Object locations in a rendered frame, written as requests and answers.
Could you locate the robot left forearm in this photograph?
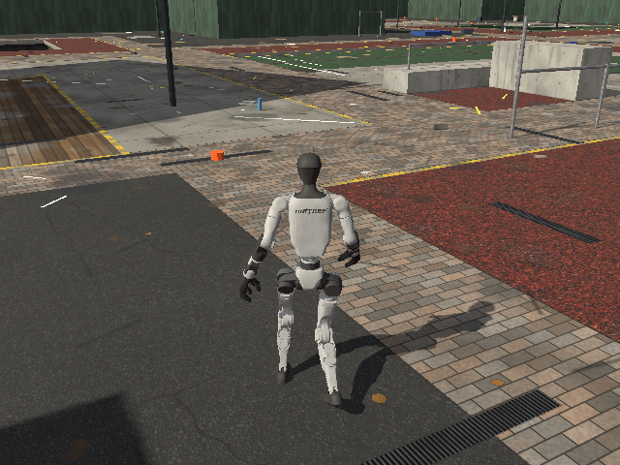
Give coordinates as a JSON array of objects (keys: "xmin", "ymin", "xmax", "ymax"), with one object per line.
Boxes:
[{"xmin": 243, "ymin": 233, "xmax": 267, "ymax": 279}]

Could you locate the right robot hand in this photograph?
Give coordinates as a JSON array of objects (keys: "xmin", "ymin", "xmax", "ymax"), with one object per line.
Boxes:
[{"xmin": 338, "ymin": 250, "xmax": 360, "ymax": 267}]

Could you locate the left robot shin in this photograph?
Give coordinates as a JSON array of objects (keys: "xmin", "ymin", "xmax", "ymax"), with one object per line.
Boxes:
[{"xmin": 277, "ymin": 310, "xmax": 291, "ymax": 372}]

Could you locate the robot right forearm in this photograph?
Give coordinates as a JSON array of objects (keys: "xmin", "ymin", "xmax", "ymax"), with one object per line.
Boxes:
[{"xmin": 347, "ymin": 231, "xmax": 359, "ymax": 257}]

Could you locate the left robot hand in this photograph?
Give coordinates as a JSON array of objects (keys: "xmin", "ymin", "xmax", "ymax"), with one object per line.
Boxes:
[{"xmin": 238, "ymin": 274, "xmax": 261, "ymax": 302}]

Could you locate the robot right upper arm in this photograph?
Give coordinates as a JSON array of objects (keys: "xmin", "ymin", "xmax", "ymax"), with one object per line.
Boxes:
[{"xmin": 329, "ymin": 194, "xmax": 357, "ymax": 245}]

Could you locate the humanoid robot head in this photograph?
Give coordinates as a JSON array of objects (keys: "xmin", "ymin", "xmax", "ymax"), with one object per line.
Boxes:
[{"xmin": 294, "ymin": 152, "xmax": 326, "ymax": 199}]

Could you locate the robot left upper arm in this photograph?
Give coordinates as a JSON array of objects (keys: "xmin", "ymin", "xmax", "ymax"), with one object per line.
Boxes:
[{"xmin": 260, "ymin": 195, "xmax": 290, "ymax": 250}]

